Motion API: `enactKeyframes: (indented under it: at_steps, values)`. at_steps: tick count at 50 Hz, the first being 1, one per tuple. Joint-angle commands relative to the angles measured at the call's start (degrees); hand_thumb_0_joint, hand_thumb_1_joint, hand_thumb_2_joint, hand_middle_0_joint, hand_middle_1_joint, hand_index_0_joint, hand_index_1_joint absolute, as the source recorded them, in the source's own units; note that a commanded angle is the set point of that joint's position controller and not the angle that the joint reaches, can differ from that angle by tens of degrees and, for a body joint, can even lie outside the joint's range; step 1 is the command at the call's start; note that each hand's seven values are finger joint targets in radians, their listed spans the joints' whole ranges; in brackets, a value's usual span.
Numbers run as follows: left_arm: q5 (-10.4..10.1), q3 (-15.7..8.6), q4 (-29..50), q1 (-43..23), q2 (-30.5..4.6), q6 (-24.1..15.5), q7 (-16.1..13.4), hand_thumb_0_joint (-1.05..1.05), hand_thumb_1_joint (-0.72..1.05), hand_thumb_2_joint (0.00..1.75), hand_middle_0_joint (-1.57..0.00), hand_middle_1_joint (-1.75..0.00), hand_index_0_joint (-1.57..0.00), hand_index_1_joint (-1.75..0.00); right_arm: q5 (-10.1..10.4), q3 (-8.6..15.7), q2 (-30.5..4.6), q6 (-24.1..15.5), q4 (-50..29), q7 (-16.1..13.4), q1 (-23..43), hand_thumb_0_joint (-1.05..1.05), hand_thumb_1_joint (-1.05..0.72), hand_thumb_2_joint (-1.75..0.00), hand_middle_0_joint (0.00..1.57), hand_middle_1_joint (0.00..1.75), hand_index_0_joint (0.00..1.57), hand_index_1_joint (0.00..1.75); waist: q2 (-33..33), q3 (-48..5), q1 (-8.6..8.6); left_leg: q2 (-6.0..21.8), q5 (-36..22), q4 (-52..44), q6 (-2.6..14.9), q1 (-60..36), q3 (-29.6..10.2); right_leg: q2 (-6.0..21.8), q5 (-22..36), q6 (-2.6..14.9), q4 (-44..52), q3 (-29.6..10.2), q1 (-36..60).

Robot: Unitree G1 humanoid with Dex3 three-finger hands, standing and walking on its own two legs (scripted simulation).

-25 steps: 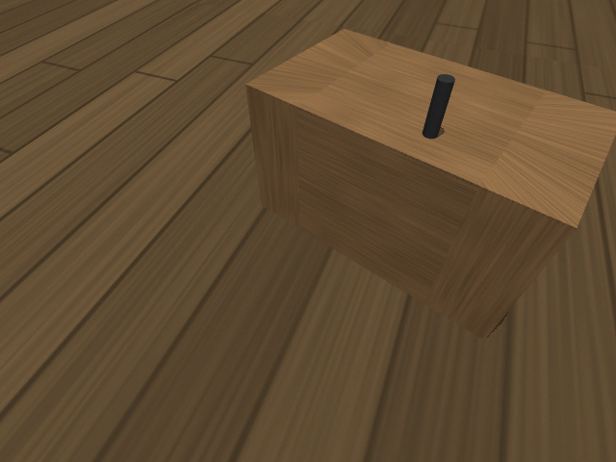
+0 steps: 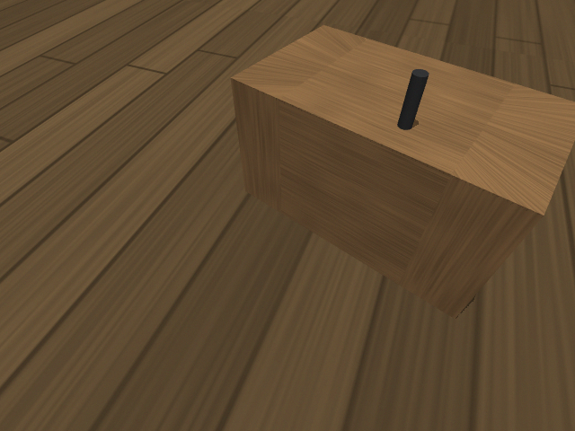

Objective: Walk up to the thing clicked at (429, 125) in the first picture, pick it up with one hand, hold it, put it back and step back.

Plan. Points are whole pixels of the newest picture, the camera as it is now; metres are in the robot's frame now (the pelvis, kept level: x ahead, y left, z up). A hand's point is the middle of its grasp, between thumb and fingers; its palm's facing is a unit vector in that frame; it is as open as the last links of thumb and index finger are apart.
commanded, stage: stand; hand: left
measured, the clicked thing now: (412, 101) +0.99 -0.31 -0.10
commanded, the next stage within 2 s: walk up in 0.62 s
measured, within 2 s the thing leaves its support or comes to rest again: neither
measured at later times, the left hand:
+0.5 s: hand out of the picture +0.08 +0.25 -0.15, palm faces -0.01 -0.94 -0.35, open 7.4 cm
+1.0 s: hand (178, 413) +0.18 +0.19 -0.15, palm faces -0.20 -0.88 -0.44, open 7.4 cm
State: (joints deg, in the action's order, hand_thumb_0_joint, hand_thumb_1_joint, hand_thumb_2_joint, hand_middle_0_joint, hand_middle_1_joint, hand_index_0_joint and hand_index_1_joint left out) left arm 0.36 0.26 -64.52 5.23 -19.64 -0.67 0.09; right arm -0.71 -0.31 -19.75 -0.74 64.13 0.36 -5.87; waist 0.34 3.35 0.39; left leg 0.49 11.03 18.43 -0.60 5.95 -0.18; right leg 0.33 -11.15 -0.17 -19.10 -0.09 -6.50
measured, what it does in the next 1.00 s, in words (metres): steps to the right: right foot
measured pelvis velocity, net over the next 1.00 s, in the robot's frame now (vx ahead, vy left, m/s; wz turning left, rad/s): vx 0.06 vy -0.09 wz -0.24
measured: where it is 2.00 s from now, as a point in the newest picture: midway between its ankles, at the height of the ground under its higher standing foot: (357, 372)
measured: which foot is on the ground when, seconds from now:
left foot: down 0.00-0.96, up 0.98-1.00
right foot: down 0.00-0.66, up 0.68-0.90, down 0.92-1.00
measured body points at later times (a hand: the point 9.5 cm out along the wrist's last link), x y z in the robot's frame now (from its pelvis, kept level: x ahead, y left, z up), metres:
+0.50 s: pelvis +0.00 +0.00 +0.00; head +0.01 -0.01 +0.45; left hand +0.08 +0.30 -0.13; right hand +0.08 -0.30 -0.14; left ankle -0.01 +0.13 -0.75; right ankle -0.01 -0.12 -0.75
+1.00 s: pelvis +0.06 -0.09 -0.04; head +0.06 -0.12 +0.41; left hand +0.19 +0.24 -0.12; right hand +0.05 -0.45 -0.16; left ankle +0.00 +0.10 -0.72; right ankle +0.09 -0.23 -0.75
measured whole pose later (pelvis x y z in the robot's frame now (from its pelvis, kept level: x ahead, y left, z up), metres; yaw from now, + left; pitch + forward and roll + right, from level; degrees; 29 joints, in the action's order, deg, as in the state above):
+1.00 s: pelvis +0.06 -0.09 -0.04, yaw -14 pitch -4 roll +0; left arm 1.9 -6.7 -53.0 15.6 -24.8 -0.8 5.2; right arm -2.5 5.9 -27.1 -0.6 54.1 1.4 -12.5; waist 3.7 4.8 1.1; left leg 9.0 31.7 53.2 0.8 9.9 3.3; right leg 2.9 -17.8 0.0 -44.2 2.4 -22.4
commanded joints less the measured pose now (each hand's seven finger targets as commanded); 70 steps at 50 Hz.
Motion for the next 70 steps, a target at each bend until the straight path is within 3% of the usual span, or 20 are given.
enactKeyframes:
  at_steps: [1,30,31,33,35,41,44,46,47,48,49,50,53,55,63,66,67,68,69,70]
  values:
    - [-0.1,-2.2,3.4,-1.3,-12.0,-1.1,-0.6,0.0,0.9,0.9,-0.2,-0.3,-0.2,-0.3,0.3,2.4,-12.3,-1.3,-3.0,-1.0,1.8,0.0,-0.9,-0.9,0.2,0.3,0.2,0.3,-0.1,-6.0,-0.16,7.1,-12.1,-1.8,1.75,-2.0,-4.7,7.0,12.2,1.8,1.9,-5.1,1.8]
    - [0.0,-2.5,3.6,-1.5,-12.4,-1.0,-0.6,0.0,0.9,0.9,-0.2,-0.3,-0.2,-0.3,0.2,2.3,-11.9,-1.2,-3.1,-1.0,1.3,0.0,-0.9,-0.9,0.2,0.3,0.2,0.3,-0.7,-4.4,-0.37,6.9,-8.7,-2.9,1.49,-1.4,-4.8,6.9,9.0,1.82,3.3,-5.3,0.6]
    - [1.7,-6.8,10.1,1.0,-17.3,0.2,1.8,0.0,0.9,0.9,-0.2,-0.3,-0.2,-0.3,-1.4,7.4,-19.2,-2.7,-8.0,-0.8,-2.4,0.0,-0.9,-0.9,0.2,0.3,0.2,0.3,-1.4,-5.8,-3.17,5.9,14.6,3.4,5.14,-13.0,-2.1,2.2,-10.6,3.76,-3.9,-7.8,-13.4]
    - [2.1,-6.2,12.8,-6.1,-13.7,1.5,3.6,0.0,0.9,0.9,-0.2,-0.3,-0.2,-0.3,-1.6,9.6,-22.5,-3.4,-6.3,-1.1,-9.2,0.0,-0.9,-0.9,0.2,0.3,0.2,0.3,11.4,0.0,-7.3,21.5,27.7,-9.4,11.74,-19.6,-16.7,0.6,-16.5,1.58,-26.4,-1.4,-36.7]
    - [2.3,-6.9,14.5,-3.8,-15.1,1.7,4.3,0.0,0.9,0.9,-0.2,-0.3,-0.2,-0.3,-0.9,9.8,-22.2,-3.7,-10.0,-1.3,-4.9,0.0,-0.9,-0.9,0.2,0.3,0.2,0.3,4.5,1.9,-4.2,28.4,22.8,-12.3,14.5,-5.8,-18.6,5.8,-14.3,0.61,-35.3,-5.7,-31.7]
    - [1.4,-7.8,15.0,5.1,-13.5,1.4,7.3,0.0,0.9,0.9,-0.2,-0.3,-0.2,-0.3,-2.4,9.6,-18.9,-4.4,-15.3,0.0,1.1,0.0,-0.9,-0.9,0.2,0.3,0.2,0.3,8.4,1.2,0.48,16.7,11.7,-4.5,9.75,-0.7,3.4,7.5,-7.6,0.42,-22.4,0.0,-18.7]
    - [1.7,-8.4,14.6,8.1,-13.7,0.7,6.8,0.0,0.9,0.9,-0.2,-0.3,-0.2,-0.3,-2.0,9.5,-18.8,-3.7,-16.0,0.4,0.5,0.0,-0.9,-0.9,0.2,0.3,0.2,0.3,6.5,-0.4,0.97,14.0,12.0,4.7,8.18,5.4,8.6,3.7,-3.6,1.07,-18.1,6.1,-8.4]
    - [2.1,-10.0,11.9,18.0,-17.0,-0.2,5.4,0.0,0.9,0.9,-0.2,-0.3,-0.2,-0.3,-1.9,8.3,-16.2,-2.7,-16.6,0.4,-0.5,0.0,-0.9,-0.9,0.2,0.3,0.2,0.3,-5.8,-4.3,5.57,9.9,13.5,24.0,6.69,14.1,11.6,-0.8,-4.7,1.89,-16.9,6.8,4.5]
    - [1.8,-11.4,10.8,24.4,-20.5,-0.7,4.3,0.0,0.9,0.9,-0.2,-0.3,-0.2,-0.3,-1.9,6.9,-12.6,-2.4,-17.9,0.7,-1.5,0.0,-0.9,-0.9,0.2,0.3,0.2,0.3,-18.2,-4.8,8.73,5.0,18.4,39.9,4.86,21.6,12.3,2.5,-15.4,4.07,-8.5,-2.6,9.3]
    - [1.7,-12.1,13.0,24.4,-25.1,-1.2,3.4,0.0,0.9,0.9,-0.2,-0.3,-0.2,-0.3,-0.7,5.6,-10.5,-2.3,-20.5,1.3,-1.6,0.0,-0.9,-0.9,0.2,0.3,0.2,0.3,-26.1,-2.1,8.02,-2.1,26.7,50.6,1.85,33.4,8.9,14.6,-29.6,9.66,6.3,-31.3,7.9]
    - [0.8,-11.6,14.5,20.4,-26.1,-1.3,3.6,0.0,0.9,0.9,-0.2,-0.3,-0.2,-0.3,-0.9,6.8,-15.4,-2.0,-20.5,1.2,-0.9,0.0,-0.9,-0.9,0.2,0.3,0.2,0.3,-16.6,0.8,5.8,1.1,24.6,51.6,0.93,31.4,1.0,20.9,-37.2,14.57,11.7,-45.3,0.4]
    - [0.2,-11.6,15.8,17.0,-26.1,-1.2,3.4,0.0,0.9,0.9,-0.2,-0.3,-0.2,-0.3,-0.8,7.7,-18.1,-2.4,-19.9,1.2,-0.2,0.0,-0.9,-0.9,0.2,0.3,0.2,0.3,-11.3,4.4,4.35,3.6,22.7,50.7,1.04,30.1,-0.9,21.6,-39.7,16.65,12.3,-45.7,-5.0]
    - [-0.2,-9.7,17.4,11.6,-20.8,-1.8,2.1,0.0,0.9,0.9,-0.2,-0.3,-0.2,-0.3,0.9,7.0,-16.6,-2.4,-16.4,1.7,-6.9,0.0,-0.9,-0.9,0.2,0.3,0.2,0.3,-8.3,2.5,0.33,7.1,12.5,45.3,2.54,25.7,-2.2,13.6,-23.2,11.66,6.1,-26.0,-5.2]
    - [0.0,-9.2,17.9,11.4,-19.8,-2.5,1.9,0.0,0.9,0.9,-0.2,-0.3,-0.2,-0.3,0.1,7.2,-16.0,-2.3,-16.1,2.0,-10.1,0.0,-0.9,-0.9,0.2,0.3,0.2,0.3,-8.6,1.1,-0.47,6.6,10.0,40.3,2.22,20.7,-1.4,11.2,-17.3,11.15,4.5,-21.2,-8.3]
    - [0.4,-8.7,21.5,12.0,-19.2,-4.2,2.0,0.0,0.9,0.9,-0.2,-0.3,-0.2,-0.3,-1.4,7.9,-15.3,-3.5,-20.6,2.9,-6.5,0.0,-0.9,-0.9,0.2,0.3,0.2,0.3,-5.0,1.3,-0.15,5.3,4.4,22.1,0.95,16.2,0.4,10.8,-11.1,11.36,0.8,-17.8,-11.2]
    - [0.5,-7.6,22.7,9.7,-17.2,-3.9,1.8,0.0,0.9,0.9,-0.2,-0.3,-0.2,-0.3,-1.5,8.8,-15.2,-4.7,-18.5,2.1,-15.9,0.0,-0.9,-0.9,0.2,0.3,0.2,0.3,-3.0,-2.0,-5.55,2.0,1.6,13.5,1.65,-1.2,3.6,6.9,-2.1,8.35,-12.9,-12.2,-18.6]
    - [0.6,-6.5,23.3,11.6,-13.5,-4.0,1.6,0.0,0.9,0.9,-0.2,-0.3,-0.2,-0.3,-2.0,9.7,-18.4,-5.3,-17.4,1.5,-22.2,0.0,-0.9,-0.9,0.2,0.3,0.2,0.3,7.0,-5.8,-8.62,6.0,9.1,7.2,3.7,-10.3,-4.1,1.9,1.1,5.86,-30.0,-7.3,-23.6]
    - [0.1,-5.2,23.3,14.5,-8.5,-4.0,1.4,0.0,0.9,0.9,-0.2,-0.3,-0.2,-0.3,-2.5,10.5,-22.5,-5.9,-17.8,1.0,-24.1,0.0,-0.9,-0.9,0.2,0.3,0.2,0.3,19.2,-6.0,-8.03,18.5,19.0,0.1,7.37,-15.5,-26.2,-7.7,-16.8,3.21,-44.5,-5.2,-36.1]
    - [0.1,-6.1,21.9,17.3,-13.4,-3.5,0.6,0.0,0.9,0.9,-0.2,-0.3,-0.2,-0.3,-1.2,10.2,-22.6,-5.9,-19.8,1.0,-19.1,0.0,-0.9,-0.9,0.2,0.3,0.2,0.3,10.0,-4.0,-4.5,25.8,27.6,-6.7,11.25,-9.6,-38.3,-5.3,-18.6,2.72,-49.1,-6.5,-36.6]
    - [0.8,-6.6,21.0,17.4,-16.9,-3.4,0.3,0.0,0.9,0.9,-0.2,-0.3,-0.2,-0.3,0.1,10.5,-23.7,-5.8,-20.6,1.4,-14.7,0.0,-0.9,-0.9,0.2,0.3,0.2,0.3,8.2,-1.4,-2.86,28.2,30.3,-7.3,14.81,-4.6,-40.3,-1.2,-18.6,3.54,-51.4,-7.7,-35.8]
